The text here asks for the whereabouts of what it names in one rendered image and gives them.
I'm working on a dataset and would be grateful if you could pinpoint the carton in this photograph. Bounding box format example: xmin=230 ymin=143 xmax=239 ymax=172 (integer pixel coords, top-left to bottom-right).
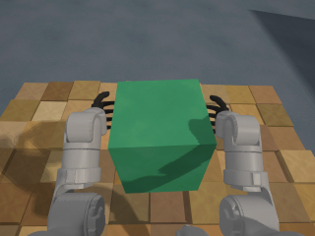
xmin=107 ymin=79 xmax=217 ymax=194

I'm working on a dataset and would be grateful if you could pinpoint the robot right hand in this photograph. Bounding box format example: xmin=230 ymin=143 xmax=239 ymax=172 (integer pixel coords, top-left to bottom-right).
xmin=206 ymin=95 xmax=229 ymax=134

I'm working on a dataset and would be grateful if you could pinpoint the robot right upper arm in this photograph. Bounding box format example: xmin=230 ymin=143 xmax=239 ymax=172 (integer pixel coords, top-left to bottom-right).
xmin=219 ymin=195 xmax=305 ymax=236

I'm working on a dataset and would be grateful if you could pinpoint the robot left upper arm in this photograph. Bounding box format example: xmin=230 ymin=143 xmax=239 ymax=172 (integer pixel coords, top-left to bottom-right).
xmin=27 ymin=193 xmax=105 ymax=236

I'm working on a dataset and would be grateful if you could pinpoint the right robot thigh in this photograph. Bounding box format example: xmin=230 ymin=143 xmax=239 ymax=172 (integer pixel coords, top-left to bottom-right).
xmin=175 ymin=225 xmax=210 ymax=236

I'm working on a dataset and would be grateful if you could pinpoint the robot left forearm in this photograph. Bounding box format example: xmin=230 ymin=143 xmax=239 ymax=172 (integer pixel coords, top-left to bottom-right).
xmin=47 ymin=107 xmax=107 ymax=230

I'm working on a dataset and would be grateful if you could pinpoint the robot right forearm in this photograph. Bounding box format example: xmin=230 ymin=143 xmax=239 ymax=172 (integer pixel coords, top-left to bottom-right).
xmin=215 ymin=110 xmax=280 ymax=228

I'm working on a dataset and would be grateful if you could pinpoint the robot left hand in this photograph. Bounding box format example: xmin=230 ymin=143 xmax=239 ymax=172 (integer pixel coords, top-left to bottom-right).
xmin=91 ymin=91 xmax=115 ymax=130

